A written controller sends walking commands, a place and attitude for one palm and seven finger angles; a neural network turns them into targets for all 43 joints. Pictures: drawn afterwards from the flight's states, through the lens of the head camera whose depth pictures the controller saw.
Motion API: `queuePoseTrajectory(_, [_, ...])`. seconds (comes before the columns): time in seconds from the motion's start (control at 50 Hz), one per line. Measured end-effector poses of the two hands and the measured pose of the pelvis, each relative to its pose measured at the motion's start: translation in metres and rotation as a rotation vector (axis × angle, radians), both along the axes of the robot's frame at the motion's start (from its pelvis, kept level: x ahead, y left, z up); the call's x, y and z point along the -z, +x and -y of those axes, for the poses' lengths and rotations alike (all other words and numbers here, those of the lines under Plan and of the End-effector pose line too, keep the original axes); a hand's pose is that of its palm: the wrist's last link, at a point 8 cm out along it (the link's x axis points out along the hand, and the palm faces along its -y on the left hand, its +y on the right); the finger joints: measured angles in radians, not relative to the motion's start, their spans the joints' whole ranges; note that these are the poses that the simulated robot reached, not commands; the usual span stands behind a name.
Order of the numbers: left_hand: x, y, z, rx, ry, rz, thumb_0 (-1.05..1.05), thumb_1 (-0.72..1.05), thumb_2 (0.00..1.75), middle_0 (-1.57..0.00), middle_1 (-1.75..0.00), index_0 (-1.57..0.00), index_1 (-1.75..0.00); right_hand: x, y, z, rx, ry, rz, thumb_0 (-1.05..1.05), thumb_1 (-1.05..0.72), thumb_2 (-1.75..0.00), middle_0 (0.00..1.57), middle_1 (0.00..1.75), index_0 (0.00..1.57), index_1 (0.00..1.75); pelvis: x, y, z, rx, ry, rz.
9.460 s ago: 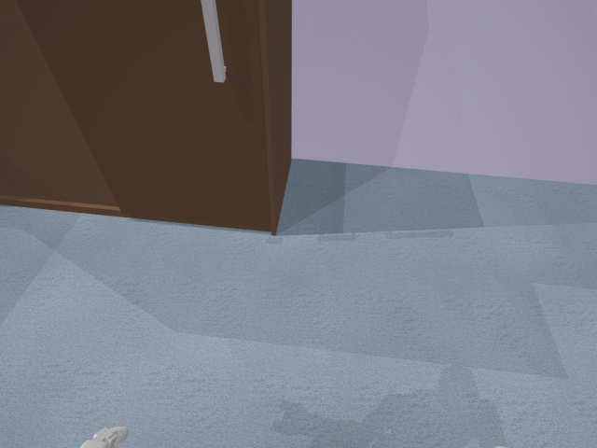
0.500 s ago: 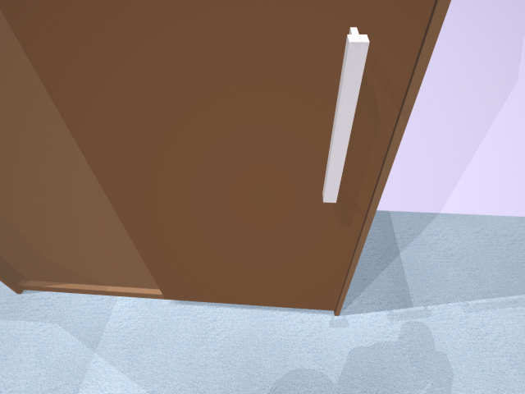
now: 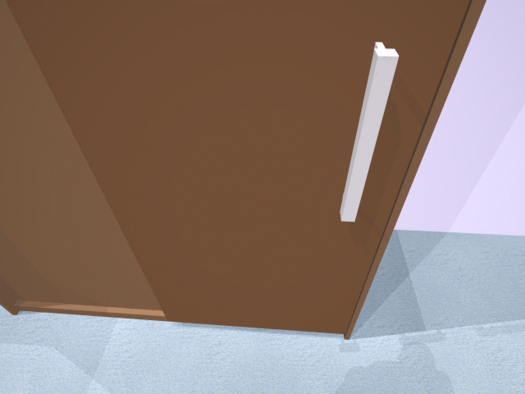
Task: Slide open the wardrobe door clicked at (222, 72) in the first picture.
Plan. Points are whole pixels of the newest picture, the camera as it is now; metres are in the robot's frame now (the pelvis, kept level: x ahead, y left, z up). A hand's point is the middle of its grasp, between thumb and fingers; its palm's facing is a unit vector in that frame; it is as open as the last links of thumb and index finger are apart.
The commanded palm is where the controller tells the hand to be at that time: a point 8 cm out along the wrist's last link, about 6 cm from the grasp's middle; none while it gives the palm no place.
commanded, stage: come to a stop and stand still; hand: right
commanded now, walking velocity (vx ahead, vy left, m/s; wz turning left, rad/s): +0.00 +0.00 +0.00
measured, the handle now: (360, 144) +0.51 -0.14 +0.15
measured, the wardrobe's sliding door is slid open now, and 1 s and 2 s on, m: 0.00 0.00 0.00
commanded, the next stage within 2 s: none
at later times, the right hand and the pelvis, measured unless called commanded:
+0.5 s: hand out of the picture -0.07 -0.20 -0.17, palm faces +0.01 +0.99 -0.17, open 7.4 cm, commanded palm none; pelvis -0.04 -0.04 +0.01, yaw +1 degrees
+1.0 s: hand out of the picture -0.15 -0.22 -0.17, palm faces +0.04 +0.99 -0.16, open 7.4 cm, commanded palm none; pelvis -0.09 -0.07 +0.01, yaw +1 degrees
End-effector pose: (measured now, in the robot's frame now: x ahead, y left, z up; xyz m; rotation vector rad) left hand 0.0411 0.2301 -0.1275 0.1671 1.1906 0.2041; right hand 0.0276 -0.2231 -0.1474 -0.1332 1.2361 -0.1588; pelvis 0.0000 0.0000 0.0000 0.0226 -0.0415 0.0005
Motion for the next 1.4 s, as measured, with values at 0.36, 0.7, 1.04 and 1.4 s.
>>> queuePoseTrajectory(0.36, [-0.003,-0.031,0.023,0.017,-0.021,-0.046,0.0,0.93,0.9,-0.2,-0.3,-0.2,-0.3,-0.01,-0.078,0.018,0.003,0.01,-0.129,0.0,-0.91,-0.9,0.2,0.3,0.2,0.3,-0.011,-0.026,0.025,-0.013,-0.006,0.019])
queuePoseTrajectory(0.7, [0.004,-0.148,0.065,-0.072,-0.061,-0.243,0.01,0.91,0.9,-0.2,-0.3,-0.2,-0.3,-0.005,-0.125,0.037,-0.015,0.038,-0.187,0.0,-0.91,-0.9,0.2,0.3,0.2,0.3,-0.01,-0.061,0.054,-0.017,-0.002,0.019])
queuePoseTrajectory(1.04, [0.013,-0.147,0.085,-0.062,-0.084,-0.183,0.01,0.91,0.9,-0.2,-0.3,-0.2,-0.3,-0.008,-0.197,0.043,0.051,0.046,-0.275,0.0,-0.91,-0.9,0.2,0.3,0.2,0.3,-0.007,-0.09,0.072,-0.022,-0.001,0.023])
queuePoseTrajectory(1.4, [0.013,-0.166,0.085,-0.006,-0.02,-0.152,0.01,0.91,0.9,-0.2,-0.3,-0.2,-0.3,0.001,-0.263,0.062,0.141,0.074,-0.279,0.0,-0.91,-0.9,0.2,0.3,0.2,0.3,0.001,-0.143,0.093,0.007,0.026,0.035])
